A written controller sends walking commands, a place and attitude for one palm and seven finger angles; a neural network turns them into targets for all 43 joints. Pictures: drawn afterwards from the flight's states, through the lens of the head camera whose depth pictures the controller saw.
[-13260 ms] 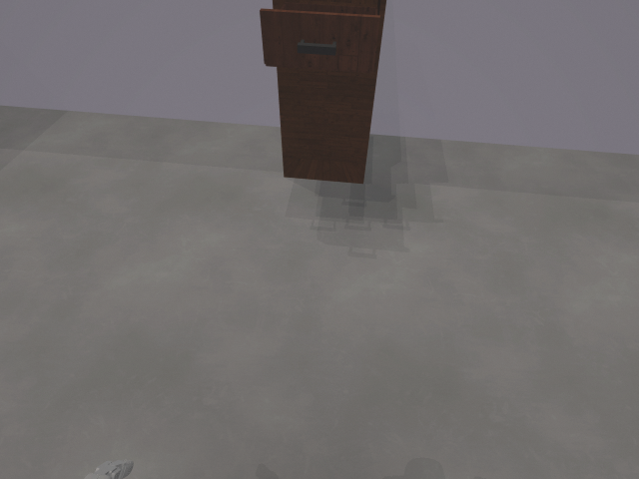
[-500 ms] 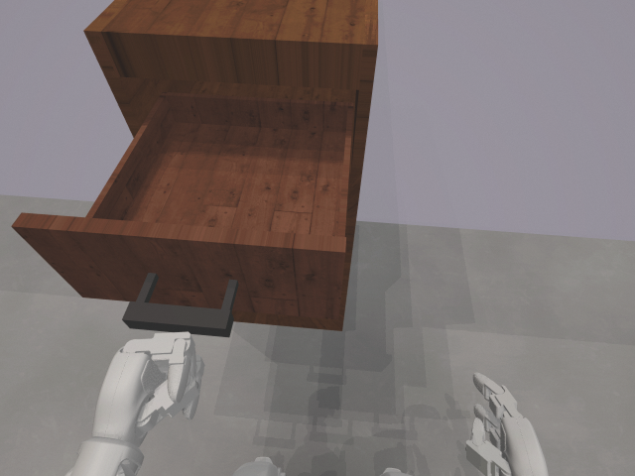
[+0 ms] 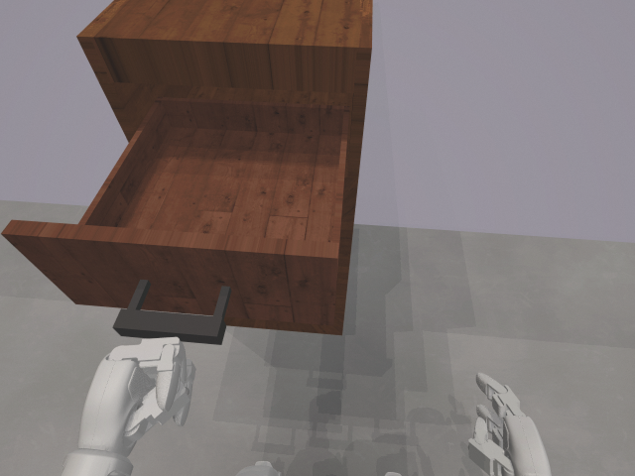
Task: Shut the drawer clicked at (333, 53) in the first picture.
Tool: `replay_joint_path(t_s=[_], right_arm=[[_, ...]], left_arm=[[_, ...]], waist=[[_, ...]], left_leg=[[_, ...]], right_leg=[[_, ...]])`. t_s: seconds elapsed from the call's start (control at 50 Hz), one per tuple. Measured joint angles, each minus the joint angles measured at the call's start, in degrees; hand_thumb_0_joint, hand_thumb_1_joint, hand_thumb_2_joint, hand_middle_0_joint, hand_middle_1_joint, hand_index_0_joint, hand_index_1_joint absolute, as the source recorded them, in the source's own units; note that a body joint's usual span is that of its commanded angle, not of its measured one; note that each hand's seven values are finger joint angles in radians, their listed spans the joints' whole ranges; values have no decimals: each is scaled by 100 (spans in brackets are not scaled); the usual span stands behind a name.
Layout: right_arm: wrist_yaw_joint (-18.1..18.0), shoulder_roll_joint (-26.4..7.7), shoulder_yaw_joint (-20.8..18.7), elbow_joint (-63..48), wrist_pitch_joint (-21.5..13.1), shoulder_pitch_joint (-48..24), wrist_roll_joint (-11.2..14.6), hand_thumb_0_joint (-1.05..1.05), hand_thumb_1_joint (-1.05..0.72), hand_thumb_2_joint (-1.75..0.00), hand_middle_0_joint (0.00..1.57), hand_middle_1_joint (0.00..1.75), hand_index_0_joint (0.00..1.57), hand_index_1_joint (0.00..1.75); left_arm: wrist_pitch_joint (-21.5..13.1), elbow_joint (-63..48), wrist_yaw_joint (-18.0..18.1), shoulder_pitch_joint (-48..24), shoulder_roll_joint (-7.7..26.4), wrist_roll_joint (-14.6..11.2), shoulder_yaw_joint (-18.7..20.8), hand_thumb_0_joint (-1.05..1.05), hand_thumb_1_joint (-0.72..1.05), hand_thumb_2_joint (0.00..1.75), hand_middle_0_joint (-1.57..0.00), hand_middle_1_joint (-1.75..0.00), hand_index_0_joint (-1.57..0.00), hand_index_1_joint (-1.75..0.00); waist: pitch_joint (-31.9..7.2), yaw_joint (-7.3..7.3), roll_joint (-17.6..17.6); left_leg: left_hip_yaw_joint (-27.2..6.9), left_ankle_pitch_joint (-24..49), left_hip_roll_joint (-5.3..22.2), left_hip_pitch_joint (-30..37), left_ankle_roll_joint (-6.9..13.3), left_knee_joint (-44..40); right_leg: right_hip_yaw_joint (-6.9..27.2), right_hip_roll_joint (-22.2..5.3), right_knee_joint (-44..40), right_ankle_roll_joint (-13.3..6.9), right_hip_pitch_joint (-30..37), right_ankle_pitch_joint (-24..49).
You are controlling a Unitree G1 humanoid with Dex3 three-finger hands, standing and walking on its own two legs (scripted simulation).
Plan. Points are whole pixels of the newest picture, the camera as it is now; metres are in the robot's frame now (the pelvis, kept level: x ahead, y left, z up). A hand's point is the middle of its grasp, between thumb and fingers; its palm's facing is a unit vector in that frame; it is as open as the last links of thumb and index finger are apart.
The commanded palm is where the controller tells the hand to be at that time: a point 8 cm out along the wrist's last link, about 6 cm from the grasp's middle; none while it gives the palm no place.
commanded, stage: push the drawer shut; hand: left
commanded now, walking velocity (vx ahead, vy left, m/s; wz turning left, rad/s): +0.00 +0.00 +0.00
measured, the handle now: (177, 309) +0.30 +0.18 +0.07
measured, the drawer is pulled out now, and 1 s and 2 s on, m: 0.30 0.22 0.10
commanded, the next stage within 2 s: none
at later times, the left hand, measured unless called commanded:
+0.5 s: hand (186, 374) +0.22 +0.15 +0.06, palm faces -0.07 -1.00 -0.06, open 3.1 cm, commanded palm +0.23 +0.20 +0.07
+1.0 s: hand (208, 314) +0.29 +0.15 +0.06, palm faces -0.09 -0.99 -0.05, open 3.4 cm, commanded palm +0.29 +0.20 +0.07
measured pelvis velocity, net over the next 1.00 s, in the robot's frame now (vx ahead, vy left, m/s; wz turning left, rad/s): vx -0.03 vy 0.01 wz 0.01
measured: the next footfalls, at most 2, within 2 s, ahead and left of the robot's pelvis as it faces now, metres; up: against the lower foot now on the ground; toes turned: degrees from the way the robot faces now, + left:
none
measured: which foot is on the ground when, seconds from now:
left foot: down 0.00-1.00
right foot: down 0.00-1.00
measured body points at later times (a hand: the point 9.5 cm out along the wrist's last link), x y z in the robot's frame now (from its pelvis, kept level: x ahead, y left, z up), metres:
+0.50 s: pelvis -0.02 +0.00 +0.00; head +0.04 -0.01 +0.45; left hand +0.22 +0.21 +0.06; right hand +0.16 -0.24 -0.09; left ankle +0.00 +0.13 -0.68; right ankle -0.01 -0.11 -0.68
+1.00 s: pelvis -0.03 +0.01 +0.01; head +0.02 +0.00 +0.45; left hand +0.29 +0.20 +0.07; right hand +0.12 -0.24 -0.09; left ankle +0.00 +0.13 -0.68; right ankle -0.01 -0.11 -0.68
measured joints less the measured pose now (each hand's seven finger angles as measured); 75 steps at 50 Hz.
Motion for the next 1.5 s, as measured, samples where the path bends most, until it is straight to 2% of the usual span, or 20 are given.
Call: replay_joint_path(t_s=[0.16, 0.26, 0.4, 0.62, 0.88, 1.26, 1.5], right_arm=[[-50, -34, 78, -1, 99, -18, -3, 1, -91, -90, 21, 30, 21, 30], [-75, -87, 85, 81, 49, 31, 1, 1, -91, -90, 21, 30, 21, 30], [-93, -167, 105, 253, -82, 15, 8, 1, -91, -90, 21, 30, 21, 30], [-144, -154, 195, 421, -153, -112, 39, 1, -91, -90, 21, 30, 21, 30], [-131, -154, 257, 555, -52, -76, 47, 1, -91, -90, 21, 30, 21, 30], [-19, -172, 135, 728, 223, 93, 12, 1, -91, -90, 21, 30, 21, 30], [-4, -150, 150, 812, 440, 77, 0, 1, -91, -90, 21, 30, 21, 30]], left_arm=[[165, 439, -100, -429, 94, 5, 62, 2, 90, 90, -140, -160, -140, -160], [117, 585, -173, -596, 214, -58, 112, 1, 83, 91, -140, -160, -140, -160], [13, 886, -154, -958, 212, -65, 73, 2, 78, 93, -140, -160, -140, -160], [199, 1537, -1, -1970, 203, 18, -111, 2, 79, 99, -140, -160, -140, -160], [406, 2521, 242, -3174, 240, 109, -113, 4, 81, 100, -140, -160, -140, -160], [125, 3583, 435, -4144, 142, 233, 30, 5, 83, 99, -140, -160, -140, -160], [-31, 4353, 329, -4785, 251, 251, 205, 3, 83, 99, -140, -160, -140, -160]], waist=[[33, -37, -11], [89, -23, -9], [157, 8, 48], [260, 46, 48], [312, -54, -31], [329, -112, -56], [325, -167, -87]], left_leg=[[-10, 10, 4, -51, -13, 26], [-42, 37, 7, -52, -18, 11], [-90, 109, -32, -94, 0, 5], [-103, 276, -96, -136, 36, -34], [-20, 429, -103, -60, 69, -216], [78, 455, -106, -37, 88, -394], [54, 427, -73, -80, 51, -396]], right_leg=[[-5, 4, 44, -14, -58, -6], [-36, 12, 2, -21, -34, 27], [-83, -22, -26, -7, -38, 89], [-97, -82, -43, 13, -71, 230], [-16, -83, -198, 38, -41, 401], [83, -78, -329, 63, -79, 439], [65, -41, -326, 27, -125, 404]])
